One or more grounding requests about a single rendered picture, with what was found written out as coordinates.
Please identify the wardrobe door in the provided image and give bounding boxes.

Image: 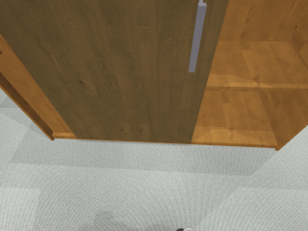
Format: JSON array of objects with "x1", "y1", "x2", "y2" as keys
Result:
[
  {"x1": 0, "y1": 0, "x2": 229, "y2": 143},
  {"x1": 0, "y1": 34, "x2": 72, "y2": 133}
]

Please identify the handle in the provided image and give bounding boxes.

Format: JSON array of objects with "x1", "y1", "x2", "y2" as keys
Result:
[{"x1": 189, "y1": 0, "x2": 207, "y2": 73}]

